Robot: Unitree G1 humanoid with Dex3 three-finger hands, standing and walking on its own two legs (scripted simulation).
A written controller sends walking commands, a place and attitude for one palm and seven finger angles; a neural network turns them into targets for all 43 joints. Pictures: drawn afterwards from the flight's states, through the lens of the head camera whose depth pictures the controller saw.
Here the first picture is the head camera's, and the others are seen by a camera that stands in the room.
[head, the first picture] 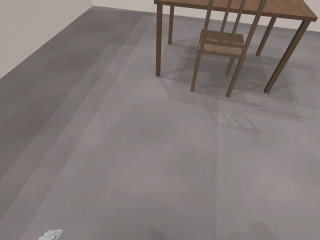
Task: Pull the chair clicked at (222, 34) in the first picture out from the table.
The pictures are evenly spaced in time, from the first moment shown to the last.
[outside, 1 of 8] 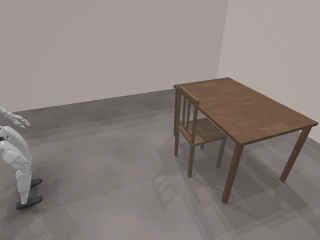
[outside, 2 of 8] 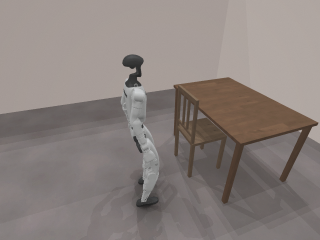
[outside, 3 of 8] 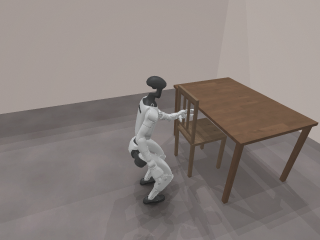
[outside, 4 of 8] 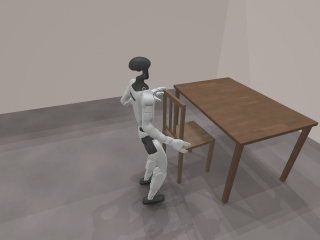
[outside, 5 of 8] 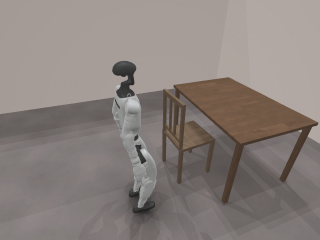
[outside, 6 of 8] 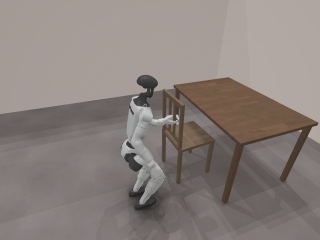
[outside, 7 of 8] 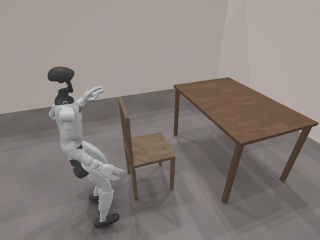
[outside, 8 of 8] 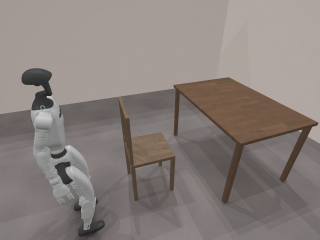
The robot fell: no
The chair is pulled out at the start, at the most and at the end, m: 0.00 0.60 0.60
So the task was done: yes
